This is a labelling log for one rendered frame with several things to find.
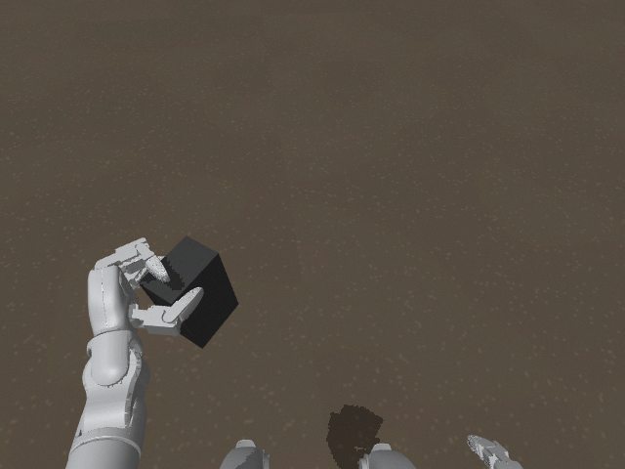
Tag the left robot arm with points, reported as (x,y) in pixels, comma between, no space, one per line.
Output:
(111,430)

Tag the left robot hand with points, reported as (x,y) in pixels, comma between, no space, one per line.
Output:
(113,303)

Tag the right robot hand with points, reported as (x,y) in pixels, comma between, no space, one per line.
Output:
(493,454)

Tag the carton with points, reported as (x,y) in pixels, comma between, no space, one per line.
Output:
(191,264)

